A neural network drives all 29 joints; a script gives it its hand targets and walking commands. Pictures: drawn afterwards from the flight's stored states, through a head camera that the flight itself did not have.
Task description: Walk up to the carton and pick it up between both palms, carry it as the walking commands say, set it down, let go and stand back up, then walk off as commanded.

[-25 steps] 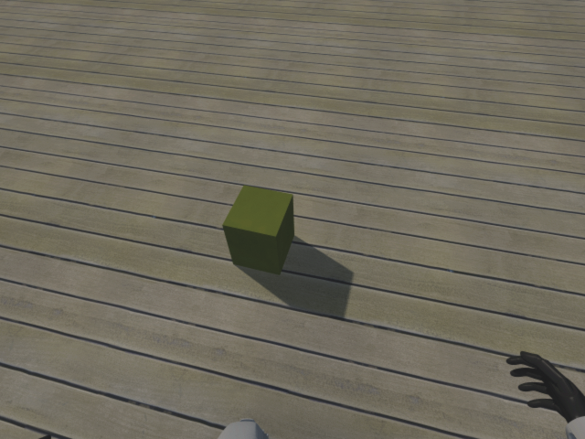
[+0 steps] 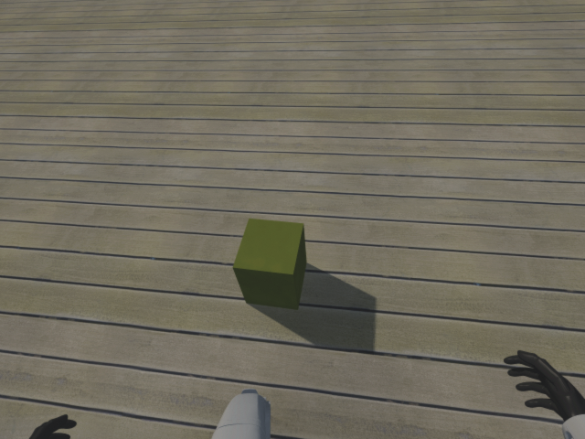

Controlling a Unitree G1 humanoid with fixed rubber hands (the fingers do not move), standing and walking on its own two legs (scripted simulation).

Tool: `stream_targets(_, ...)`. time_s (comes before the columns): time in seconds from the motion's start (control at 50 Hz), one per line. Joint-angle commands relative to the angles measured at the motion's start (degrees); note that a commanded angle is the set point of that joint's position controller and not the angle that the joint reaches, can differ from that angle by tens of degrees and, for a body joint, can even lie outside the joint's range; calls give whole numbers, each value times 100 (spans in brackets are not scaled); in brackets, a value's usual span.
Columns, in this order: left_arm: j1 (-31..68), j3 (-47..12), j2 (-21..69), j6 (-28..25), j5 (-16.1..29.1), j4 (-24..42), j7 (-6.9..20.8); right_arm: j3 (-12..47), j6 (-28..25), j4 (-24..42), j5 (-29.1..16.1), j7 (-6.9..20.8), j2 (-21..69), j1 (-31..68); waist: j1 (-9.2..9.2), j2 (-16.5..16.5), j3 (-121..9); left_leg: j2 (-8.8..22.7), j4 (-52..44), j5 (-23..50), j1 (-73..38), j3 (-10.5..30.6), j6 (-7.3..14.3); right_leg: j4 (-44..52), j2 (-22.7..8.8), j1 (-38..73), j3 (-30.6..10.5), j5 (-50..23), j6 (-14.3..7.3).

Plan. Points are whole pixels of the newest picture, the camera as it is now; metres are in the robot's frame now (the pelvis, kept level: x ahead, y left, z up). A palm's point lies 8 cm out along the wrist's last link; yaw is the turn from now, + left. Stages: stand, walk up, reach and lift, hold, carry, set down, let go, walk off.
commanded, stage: walk up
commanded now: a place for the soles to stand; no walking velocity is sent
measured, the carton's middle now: (273, 264) +0.76 +0.16 -0.61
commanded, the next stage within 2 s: none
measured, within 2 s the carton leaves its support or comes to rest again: neither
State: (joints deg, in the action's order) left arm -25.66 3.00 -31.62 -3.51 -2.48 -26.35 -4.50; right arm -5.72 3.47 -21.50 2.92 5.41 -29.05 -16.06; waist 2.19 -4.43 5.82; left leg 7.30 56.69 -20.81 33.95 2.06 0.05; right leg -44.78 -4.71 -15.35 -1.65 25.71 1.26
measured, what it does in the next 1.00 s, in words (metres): walks ahead: left foot, then right foot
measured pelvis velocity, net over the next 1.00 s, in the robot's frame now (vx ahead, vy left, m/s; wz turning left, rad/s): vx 0.28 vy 0.24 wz -0.16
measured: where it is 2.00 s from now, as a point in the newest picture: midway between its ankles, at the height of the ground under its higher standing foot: (249, 402)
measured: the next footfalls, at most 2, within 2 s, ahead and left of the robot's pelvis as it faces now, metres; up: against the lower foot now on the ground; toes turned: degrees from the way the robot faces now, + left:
left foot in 0.06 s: +0.18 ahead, +0.21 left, +0.00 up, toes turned +2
right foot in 0.32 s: +0.20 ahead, -0.02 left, +0.00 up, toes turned -7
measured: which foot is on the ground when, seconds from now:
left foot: up 0.00-0.04, down 0.06-0.32, up 0.34-0.60, down 0.62-1.00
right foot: down 0.00-0.08, up 0.10-0.30, down 0.32-0.62, up 0.64-0.84, down 0.86-1.00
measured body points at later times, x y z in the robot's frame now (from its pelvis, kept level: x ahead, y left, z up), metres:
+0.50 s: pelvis +0.16 +0.14 +0.00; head +0.17 +0.11 +0.45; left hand +0.30 +0.48 -0.02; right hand +0.29 -0.20 -0.06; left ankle +0.22 +0.28 -0.65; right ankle +0.17 -0.01 -0.70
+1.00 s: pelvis +0.28 +0.24 +0.01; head +0.29 +0.24 +0.46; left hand +0.49 +0.53 -0.05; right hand +0.36 -0.10 -0.05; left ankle +0.31 +0.35 -0.71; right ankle +0.29 +0.10 -0.70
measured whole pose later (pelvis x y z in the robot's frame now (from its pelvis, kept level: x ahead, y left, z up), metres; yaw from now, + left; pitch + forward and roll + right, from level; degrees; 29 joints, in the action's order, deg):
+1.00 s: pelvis +0.28 +0.24 +0.01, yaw -9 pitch -4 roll +0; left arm -11.1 0.7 -27.4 -0.5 1.1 -35.9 -0.3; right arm 0.4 -0.9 -34.7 -1.0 0.7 -26.9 -15.0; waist -0.8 0.8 4.5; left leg 2.7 38.9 -20.0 15.3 -7.0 0.6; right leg -39.4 -1.1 -17.7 -1.3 18.3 1.0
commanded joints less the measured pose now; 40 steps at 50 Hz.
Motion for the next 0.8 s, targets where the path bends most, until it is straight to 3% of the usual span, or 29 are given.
stream_targets(0.0, 456, 479, -1473, 31, 16, 463, -4, -302, -51, 456, -78, 31, -680, 34, -251, 1507, 6, -274, -651, 166, -1330, -422, 101, 1582, -875, -1191, -907, 305, -1177)
stream_targets(0.02, 645, 464, -1482, 85, 21, 502, 3, -325, -53, 337, -95, 12, -684, -351, -533, 1377, -42, -459, -1064, 247, -2132, -678, 129, 1213, -791, -1566, -646, 451, -1068)
stream_targets(0.04, 558, 373, -1244, 140, 19, 505, 16, -405, -106, 107, -93, -31, -854, -952, -809, 652, -291, -725, -1454, -22, -3034, -692, 154, -52, -462, -1833, -273, 338, -872)
stream_targets(0.06, 285, 197, -758, 129, 115, 558, 23, -515, -194, 4, -25, -110, -1254, -1433, -1090, -645, -698, -132, -2193, -728, -3585, 550, 440, -2088, 33, -2224, 165, 229, -501)
stream_targets(0.08, 542, 96, -583, 101, 288, 762, -8, -605, -243, 164, -61, -191, -1785, -1337, -1215, -1698, -791, 1317, -3947, -1883, -3197, 3518, 1167, -3192, 862, -3117, -48, 1412, -205)
stream_targets(0.1, 575, 228, -858, 138, 278, 681, -56, -621, -238, 131, -177, -241, -1796, -872, -901, -655, -692, 1689, -4114, -2082, -2744, 3898, 1622, -3642, 580, -2918, -644, 1102, -195)
stream_targets(0.12, 489, 281, -994, 147, 283, 556, -49, -562, -243, 200, -136, -308, -1661, -586, -693, -373, -430, 1614, -3901, -2103, -2443, 3464, 1685, -3681, 384, -2839, -539, 829, -211)
stream_targets(0.16, 245, 309, -1054, 171, 312, 327, -1, -429, -231, 244, -104, -360, -1240, -251, -453, -522, -168, 1130, -3607, -1818, -1837, 2048, 1414, -2669, 69, -2246, -316, 553, -209)
stream_targets(0.18, 160, 289, -990, 181, 297, 234, 47, -360, -210, 267, -76, -345, -1081, -145, -427, -656, -149, 936, -3512, -1378, -1545, 1483, 1330, -2076, 123, -1812, -54, 608, -204)
stream_targets(0.22, 165, 225, -777, 180, 260, 174, 112, -274, -193, 235, -31, -294, -934, -189, -403, -844, -66, 789, -3294, -691, -1108, 967, 1277, -1073, 250, -1065, 286, 615, -296)
stream_targets(0.24, 39, 219, -685, 160, 242, 102, 121, -244, -179, 253, -20, -261, -892, -93, -273, -785, -95, 700, -3102, -682, -776, 763, 1177, -537, 342, -461, 433, 150, -364)
stream_targets(0.26, -215, 240, -616, 130, 221, -22, 115, -216, -143, 307, -17, -231, -851, 114, -46, -640, -142, 573, -2736, -1035, -262, 530, 1027, 94, 463, 333, 578, -476, -429)
stream_targets(0.28, -417, 300, -678, 102, 185, -104, 82, -152, -102, 353, 12, -194, -730, 203, 152, -420, -212, 373, -2179, -1612, 345, 315, 795, 509, 505, 1042, 435, -656, -457)
stream_targets(0.3, -659, 401, -975, 82, 141, -113, 19, -67, -96, 441, 40, -156, -499, 194, 368, 304, -329, 61, -1106, -1911, 1066, 36, 466, 1037, -12, 1597, -635, 236, -590)
stream_targets(0.32, -818, 565, -1539, 43, -16, 46, -66, -20, -111, 703, -20, -164, -302, 322, 539, 1413, -388, -518, 726, -1620, 1679, -339, 66, 2511, -1757, 1480, -3797, 2199, -1255)
stream_targets(0.34, -518, 550, -1602, 43, 18, 189, -165, -200, -54, 786, -7, -230, -821, 369, 394, 581, -15, -390, 1422, -1393, 1987, 471, 74, 2785, -2273, 1086, -4649, 2248, -1572)
stream_targets(0.36, -336, 518, -1473, 13, 32, 218, -200, -281, -29, 744, -48, -238, -995, 290, 234, 447, 101, -279, 1801, -1108, 1897, 625, 79, 2504, -2218, 995, -4074, 1552, -1826)
stream_targets(0.42, 22, 464, -1179, -88, -12, 276, -145, -281, -85, 459, 24, -225, -928, -204, -82, 1015, -121, -35, 1528, -521, 1178, 455, -53, 1875, -1430, 523, -2203, -410, -1580)
stream_targets(0.48, 25, 476, -1219, -113, 13, 246, -80, -188, -86, 371, -25, -130, -661, -60, -60, 1350, -149, -1, 348, -361, 360, 11, -38, 1477, -1126, 115, -1244, -1927, -1427)
stream_targets(0.54, 278, 498, -1340, -11, 49, 365, -23, -230, -65, 280, -131, -79, -653, -9, -179, 1533, -229, -286, -574, -22, -1058, -473, 100, 1327, -892, -770, -794, -949, -1201)
stream_targets(0.56, 478, 471, -1331, 50, 76, 423, 5, -243, -66, 150, -174, -95, -654, -229, -370, 1449, -261, -494, -1089, 285, -1870, -745, 145, 1145, -766, -1248, -539, -472, -1086)
stream_targets(0.58, 514, 399, -1181, 117, 82, 442, 35, -289, -98, -50, -197, -137, -742, -638, -587, 1053, -379, -778, -1516, 292, -2753, -876, 164, 471, -536, -1661, -242, -237, -943)
stream_targets(0.6, 310, 274, -851, 137, 118, 464, 56, -370, -164, -211, -183, -198, -1022, -1071, -820, 226, -660, -574, -1980, 249, -3414, -226, 294, -889, -218, -1881, 85, -314, -656)
stream_targets(0.62, 360, 116, -456, 105, 262, 746, 78, -478, -217, -40, -125, -279, -1679, -1108, -1008, -1341, -953, 1241, -3398, -767, -3289, 2685, 1038, -2666, 488, -2611, 393, 926, -162)
stream_targets(0.64, 789, 253, -842, 188, 274, 794, 0, -515, -212, -46, -202, -322, -1717, -932, -1041, -550, -798, 1702, -3801, -745, -2680, 3555, 1681, -3120, 601, -2696, -445, 1294, -147)
stream_targets(0.66, 798, 312, -990, 212, 318, 705, 2, -475, -228, -59, -190, -392, -1646, -788, -862, -122, -491, 1673, -3630, -665, -2468, 3229, 1776, -3310, 487, -2674, -684, 1052, -176)
stream_targets(0.7, 363, 284, -887, 202, 330, 353, 68, -302, -279, -92, -201, -500, -1336, -318, -415, -329, -214, 1294, -3368, 5, -2050, 2075, 1457, -2494, 163, -2132, -499, 742, -196)
stream_targets(0.74, 215, 234, -705, 246, 271, 58, 181, -118, -332, -107, -212, -516, -1047, 82, -233, -514, -205, 995, -3161, 1160, -1495, 1216, 1217, -1496, 96, -1196, -180, 633, -199)
stream_targets(0.78, 187, 208, -530, 280, 252, -149, 275, -8, -397, -192, -232, -501, -990, 299, -127, -657, -333, 810, -2852, 2006, -1223, 794, 993, -539, 185, -329, 79, 257, -313)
